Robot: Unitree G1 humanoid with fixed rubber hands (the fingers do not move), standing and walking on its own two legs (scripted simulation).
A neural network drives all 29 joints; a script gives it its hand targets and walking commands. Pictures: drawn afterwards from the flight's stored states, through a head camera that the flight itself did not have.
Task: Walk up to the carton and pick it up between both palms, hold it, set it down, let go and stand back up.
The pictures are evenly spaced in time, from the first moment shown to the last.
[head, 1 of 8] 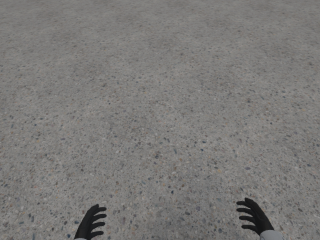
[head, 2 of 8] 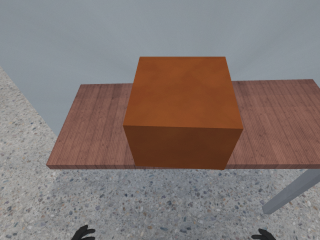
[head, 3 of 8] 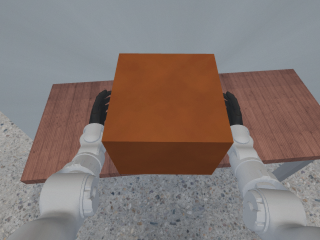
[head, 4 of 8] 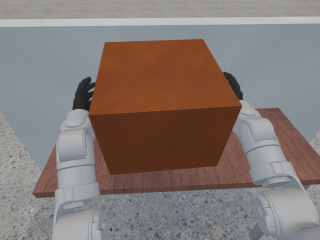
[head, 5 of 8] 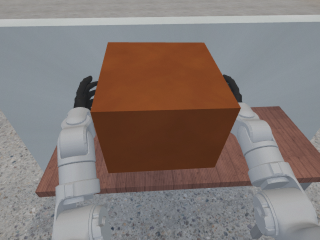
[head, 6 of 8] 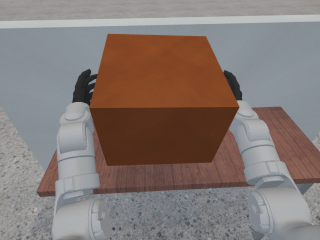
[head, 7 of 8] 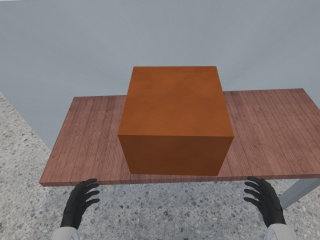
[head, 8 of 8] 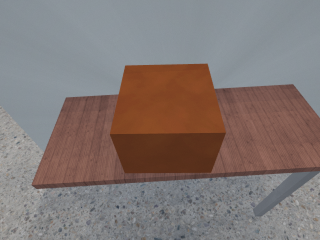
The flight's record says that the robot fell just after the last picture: no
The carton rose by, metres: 0.19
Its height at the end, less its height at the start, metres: +0.00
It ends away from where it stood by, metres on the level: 0.02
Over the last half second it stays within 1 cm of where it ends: yes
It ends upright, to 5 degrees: yes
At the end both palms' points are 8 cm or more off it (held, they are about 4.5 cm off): yes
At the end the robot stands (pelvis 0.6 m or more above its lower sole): yes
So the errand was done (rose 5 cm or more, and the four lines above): yes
